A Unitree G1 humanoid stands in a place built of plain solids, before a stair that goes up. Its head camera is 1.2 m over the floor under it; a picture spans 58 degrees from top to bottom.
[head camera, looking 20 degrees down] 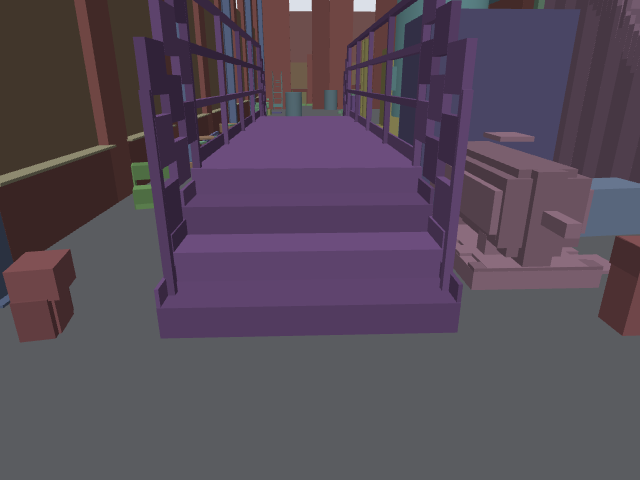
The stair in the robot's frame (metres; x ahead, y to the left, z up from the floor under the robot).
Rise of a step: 0.17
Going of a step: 0.30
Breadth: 1.50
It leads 2 degrees to the left of straight ahead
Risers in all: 4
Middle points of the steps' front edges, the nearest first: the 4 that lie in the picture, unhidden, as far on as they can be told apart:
1.89 0.05 0.17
2.19 0.06 0.34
2.49 0.07 0.51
2.79 0.08 0.68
